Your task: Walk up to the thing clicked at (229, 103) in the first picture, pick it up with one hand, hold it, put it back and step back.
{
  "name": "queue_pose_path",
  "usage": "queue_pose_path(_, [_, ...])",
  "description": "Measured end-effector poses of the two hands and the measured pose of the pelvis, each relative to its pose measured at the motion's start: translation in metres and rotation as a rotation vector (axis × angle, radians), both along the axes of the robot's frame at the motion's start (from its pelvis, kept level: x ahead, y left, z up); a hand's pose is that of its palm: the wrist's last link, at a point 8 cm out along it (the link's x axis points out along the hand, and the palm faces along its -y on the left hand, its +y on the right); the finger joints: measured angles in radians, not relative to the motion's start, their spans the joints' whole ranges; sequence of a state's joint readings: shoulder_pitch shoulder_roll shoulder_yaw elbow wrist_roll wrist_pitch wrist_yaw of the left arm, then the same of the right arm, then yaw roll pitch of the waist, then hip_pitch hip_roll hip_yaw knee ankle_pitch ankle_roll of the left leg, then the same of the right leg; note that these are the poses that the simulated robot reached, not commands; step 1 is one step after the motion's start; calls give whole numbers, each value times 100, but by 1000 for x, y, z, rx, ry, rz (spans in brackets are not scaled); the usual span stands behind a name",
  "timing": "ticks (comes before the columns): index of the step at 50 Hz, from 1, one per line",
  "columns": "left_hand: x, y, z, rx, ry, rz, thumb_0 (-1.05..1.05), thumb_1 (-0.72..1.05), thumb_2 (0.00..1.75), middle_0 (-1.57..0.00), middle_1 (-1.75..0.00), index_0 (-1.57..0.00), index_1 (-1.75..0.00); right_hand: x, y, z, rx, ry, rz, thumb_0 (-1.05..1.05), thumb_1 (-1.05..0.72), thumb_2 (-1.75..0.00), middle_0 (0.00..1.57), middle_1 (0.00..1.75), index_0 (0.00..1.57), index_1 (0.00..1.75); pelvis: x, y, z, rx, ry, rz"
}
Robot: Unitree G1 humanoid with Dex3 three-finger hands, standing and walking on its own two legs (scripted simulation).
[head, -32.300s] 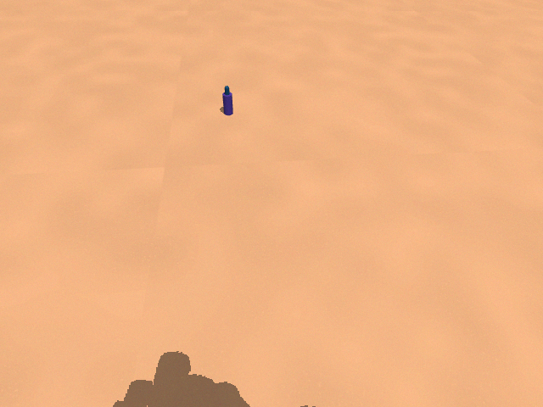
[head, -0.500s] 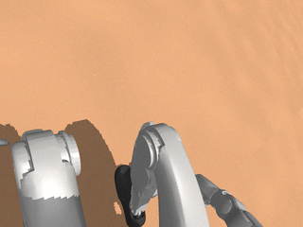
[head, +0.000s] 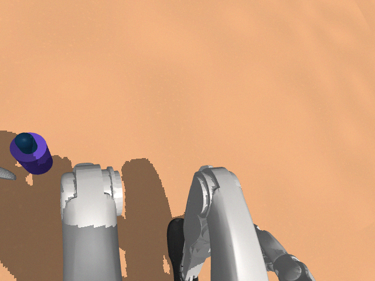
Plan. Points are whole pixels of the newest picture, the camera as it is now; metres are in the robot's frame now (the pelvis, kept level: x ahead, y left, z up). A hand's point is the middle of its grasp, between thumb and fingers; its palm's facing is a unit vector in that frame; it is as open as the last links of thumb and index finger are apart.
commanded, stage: rise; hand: left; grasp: from the side
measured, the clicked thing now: (32, 152) +0.37 +0.30 -0.20
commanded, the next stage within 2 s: home in 0.04 s
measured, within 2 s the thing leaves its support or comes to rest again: neither
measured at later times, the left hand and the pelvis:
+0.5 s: hand out of the picture +0.28 +0.36 +0.06, palm faces +0.32 -0.81 -0.50, open 17.4 cm; pelvis +0.01 -0.02 +0.14, yaw +8 degrees
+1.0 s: hand out of the picture +0.23 +0.26 +0.27, palm faces +0.36 -0.86 -0.36, open 17.5 cm; pelvis +0.07 -0.01 +0.36, yaw +13 degrees
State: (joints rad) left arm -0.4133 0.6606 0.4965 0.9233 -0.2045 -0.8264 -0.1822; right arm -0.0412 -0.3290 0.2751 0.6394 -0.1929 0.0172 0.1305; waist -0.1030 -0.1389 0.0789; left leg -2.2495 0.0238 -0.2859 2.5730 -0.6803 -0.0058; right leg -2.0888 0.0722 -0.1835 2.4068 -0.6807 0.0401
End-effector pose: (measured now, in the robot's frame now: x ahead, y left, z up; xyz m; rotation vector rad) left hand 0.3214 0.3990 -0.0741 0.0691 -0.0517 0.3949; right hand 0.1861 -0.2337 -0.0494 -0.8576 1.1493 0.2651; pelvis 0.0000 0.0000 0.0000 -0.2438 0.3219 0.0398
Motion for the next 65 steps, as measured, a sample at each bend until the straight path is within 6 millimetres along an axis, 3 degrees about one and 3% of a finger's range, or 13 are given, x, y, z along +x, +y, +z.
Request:
queue_pose_path(8, [-5,15,34,87,263,4,-1,-55,5,-6,-3,-6,-3,7,0,1,109,-59,-175,0,-90,-90,20,30,21,31,0,-5,24,43,85,22])
queue_pose_path(15, [-28,37,95,200,445,115,-1,-53,6,-7,-5,-6,-5,-2,-8,6,171,-15,-323,0,-90,-90,20,30,21,30,4,-11,56,84,181,45])
queue_pose_path(18, [-44,36,121,227,523,156,-1,-54,6,-6,-5,-5,-6,-4,-11,13,191,7,-371,0,-90,-90,20,30,21,30,6,-14,75,103,216,53])
queue_pose_path(21, [-58,22,142,230,603,167,-1,-53,6,-6,-5,-5,-6,-2,-12,27,213,12,-401,0,-90,-90,20,30,21,30,8,-16,98,118,241,60])
queue_pose_path(25, [-74,-8,170,204,684,150,-1,-53,6,-6,-5,-5,-6,11,-11,59,240,-22,-415,1,-90,-90,20,30,21,30,12,-20,135,136,253,70])
queue_pose_path(30, [-89,-38,211,145,749,153,-1,-52,6,-6,-6,-6,-6,37,-6,116,271,-121,-413,1,-90,-90,20,30,21,30,20,-23,186,153,235,88])
queue_pose_path(39, [-108,-67,292,48,818,194,-1,-54,5,-6,-5,-6,-6,84,5,232,315,-332,-373,1,-90,-90,20,30,20,30,44,-20,275,172,152,123])
queue_pose_path(47, [-117,-92,353,-23,854,188,-1,-54,5,-6,-5,-5,-6,98,18,313,336,-429,-359,1,-90,-90,20,30,20,30,65,-11,340,184,52,154])
queue_pose_path(52, [-120,-106,395,-39,846,166,-1,-53,6,-6,-5,-5,-6,96,27,348,348,-455,-375,1,-90,-90,20,30,21,30,78,-5,373,195,-16,168])
queue_pose_path(58, [-123,-123,439,-41,812,127,0,-52,7,-6,-6,-5,-6,93,37,376,379,-494,-399,1,-90,-90,20,30,21,30,90,3,399,206,-83,176])
queue_pose_path(65, [-131,-137,467,-56,779,101,0,-52,7,-6,-6,-5,-6,100,46,394,420,-550,-389,1,-90,-90,20,30,21,30,96,7,413,217,-134,182])
